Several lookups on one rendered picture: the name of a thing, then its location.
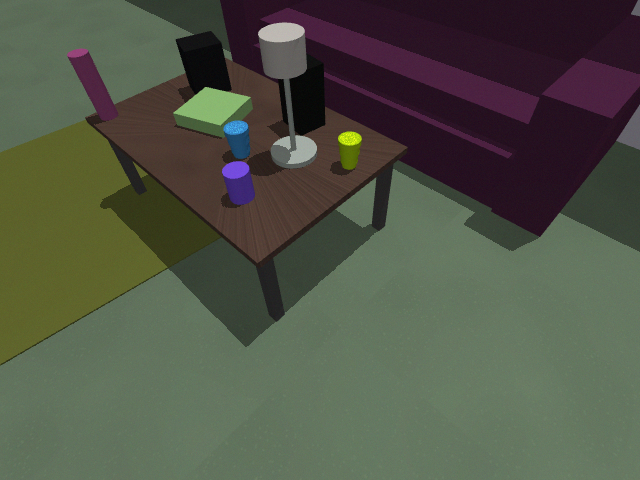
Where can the desk lamp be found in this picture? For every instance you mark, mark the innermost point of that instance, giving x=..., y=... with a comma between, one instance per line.
x=283, y=52

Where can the sofa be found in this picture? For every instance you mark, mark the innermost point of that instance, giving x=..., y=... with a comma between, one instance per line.
x=510, y=102

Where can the coffee table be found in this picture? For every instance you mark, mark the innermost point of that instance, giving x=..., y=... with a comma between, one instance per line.
x=287, y=203

